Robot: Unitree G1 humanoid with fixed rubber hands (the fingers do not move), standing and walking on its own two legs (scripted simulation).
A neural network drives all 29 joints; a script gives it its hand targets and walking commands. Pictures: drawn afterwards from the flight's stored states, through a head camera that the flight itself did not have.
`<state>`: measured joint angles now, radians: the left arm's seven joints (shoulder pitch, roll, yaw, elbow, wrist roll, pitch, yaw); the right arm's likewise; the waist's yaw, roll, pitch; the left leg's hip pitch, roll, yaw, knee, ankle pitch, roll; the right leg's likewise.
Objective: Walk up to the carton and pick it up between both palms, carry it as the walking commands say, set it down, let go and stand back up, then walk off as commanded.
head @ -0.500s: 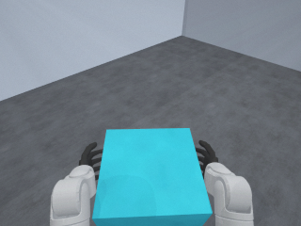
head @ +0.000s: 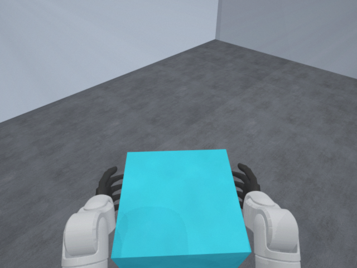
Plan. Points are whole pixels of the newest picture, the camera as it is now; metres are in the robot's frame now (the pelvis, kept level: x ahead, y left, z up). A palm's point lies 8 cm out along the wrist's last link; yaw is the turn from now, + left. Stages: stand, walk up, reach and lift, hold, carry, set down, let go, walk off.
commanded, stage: carry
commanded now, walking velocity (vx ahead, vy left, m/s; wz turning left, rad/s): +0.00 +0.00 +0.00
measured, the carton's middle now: (178, 220) +0.24 +0.00 +0.02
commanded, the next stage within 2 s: hold in 1.58 s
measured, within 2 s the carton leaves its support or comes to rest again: neither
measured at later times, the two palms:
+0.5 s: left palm (107, 197) +0.27 +0.14 +0.08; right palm (247, 193) +0.26 -0.15 +0.08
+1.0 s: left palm (107, 198) +0.27 +0.15 +0.08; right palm (246, 193) +0.26 -0.15 +0.08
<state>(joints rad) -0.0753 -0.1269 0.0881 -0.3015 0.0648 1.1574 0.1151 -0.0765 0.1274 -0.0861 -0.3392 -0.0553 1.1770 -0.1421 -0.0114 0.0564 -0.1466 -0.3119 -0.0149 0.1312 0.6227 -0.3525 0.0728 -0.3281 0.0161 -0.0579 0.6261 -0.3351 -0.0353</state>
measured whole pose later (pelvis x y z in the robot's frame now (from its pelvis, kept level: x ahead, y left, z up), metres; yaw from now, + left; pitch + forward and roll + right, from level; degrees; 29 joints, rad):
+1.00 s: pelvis +0.01 +0.00 +0.00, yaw +0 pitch +3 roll -1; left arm -0.08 -0.13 0.09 -0.20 0.07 1.01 0.10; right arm -0.08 0.13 -0.09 -0.25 -0.08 1.04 -0.12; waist -0.01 0.06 -0.15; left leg -0.31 -0.02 0.13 0.60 -0.35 0.07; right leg -0.33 0.02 -0.06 0.60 -0.33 -0.04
